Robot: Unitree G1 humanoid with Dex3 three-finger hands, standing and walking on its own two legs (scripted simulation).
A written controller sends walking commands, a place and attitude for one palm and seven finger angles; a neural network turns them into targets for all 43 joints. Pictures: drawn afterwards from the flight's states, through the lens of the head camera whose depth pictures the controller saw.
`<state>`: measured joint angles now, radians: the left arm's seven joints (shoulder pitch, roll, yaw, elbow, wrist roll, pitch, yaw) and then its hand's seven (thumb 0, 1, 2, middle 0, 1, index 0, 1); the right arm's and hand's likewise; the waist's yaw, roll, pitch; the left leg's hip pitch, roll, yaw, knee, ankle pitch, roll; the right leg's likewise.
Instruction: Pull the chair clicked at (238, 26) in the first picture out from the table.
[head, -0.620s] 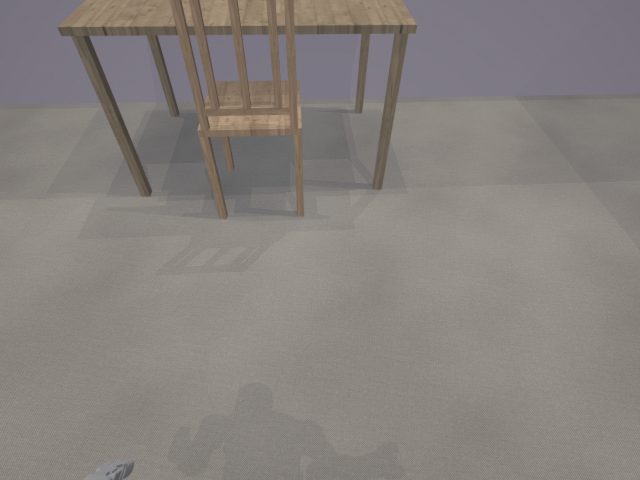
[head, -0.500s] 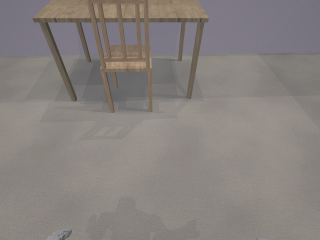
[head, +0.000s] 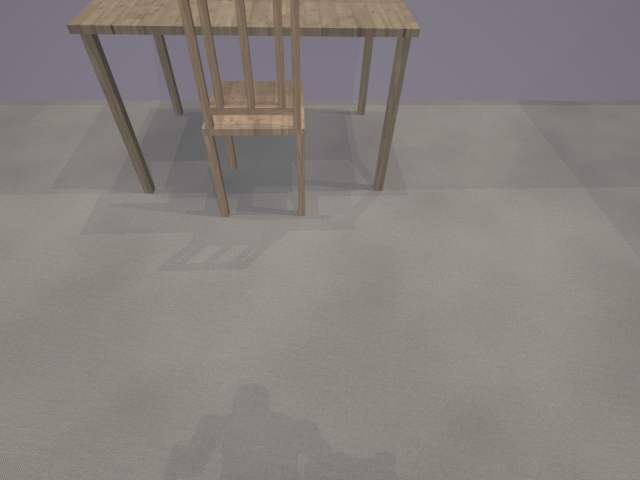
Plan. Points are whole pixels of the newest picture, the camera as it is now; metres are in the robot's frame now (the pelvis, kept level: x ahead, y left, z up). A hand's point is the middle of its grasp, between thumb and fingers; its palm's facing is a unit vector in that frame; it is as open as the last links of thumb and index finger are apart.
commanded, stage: stand and wait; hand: left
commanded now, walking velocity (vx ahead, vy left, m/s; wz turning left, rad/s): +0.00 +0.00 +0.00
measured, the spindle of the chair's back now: (245, 57) +1.32 +0.32 -0.06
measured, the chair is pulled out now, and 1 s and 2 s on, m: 0.00 0.00 0.00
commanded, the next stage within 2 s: look at it before walking up in 0.22 s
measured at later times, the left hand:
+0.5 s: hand out of the picture +0.07 +0.25 -0.16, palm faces -0.03 -0.95 -0.32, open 7.4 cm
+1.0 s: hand out of the picture +0.06 +0.24 -0.16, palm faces -0.02 -0.95 -0.33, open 7.4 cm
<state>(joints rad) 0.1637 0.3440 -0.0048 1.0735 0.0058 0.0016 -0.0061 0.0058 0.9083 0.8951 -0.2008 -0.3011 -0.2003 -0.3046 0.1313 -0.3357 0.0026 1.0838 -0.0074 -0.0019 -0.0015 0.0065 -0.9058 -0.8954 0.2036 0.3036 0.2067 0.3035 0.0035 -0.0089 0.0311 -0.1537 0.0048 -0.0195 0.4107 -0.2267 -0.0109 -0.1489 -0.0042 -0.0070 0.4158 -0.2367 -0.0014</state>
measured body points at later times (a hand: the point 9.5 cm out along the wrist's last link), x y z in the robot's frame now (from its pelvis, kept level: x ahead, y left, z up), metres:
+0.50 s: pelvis -0.01 +0.00 +0.00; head +0.00 +0.00 +0.45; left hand +0.07 +0.30 -0.13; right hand +0.07 -0.29 -0.13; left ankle +0.00 +0.13 -0.74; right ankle -0.01 -0.12 -0.74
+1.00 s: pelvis +0.00 +0.00 +0.00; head +0.00 +0.00 +0.45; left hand +0.07 +0.29 -0.13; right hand +0.08 -0.29 -0.13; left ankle +0.00 +0.13 -0.74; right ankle -0.01 -0.12 -0.74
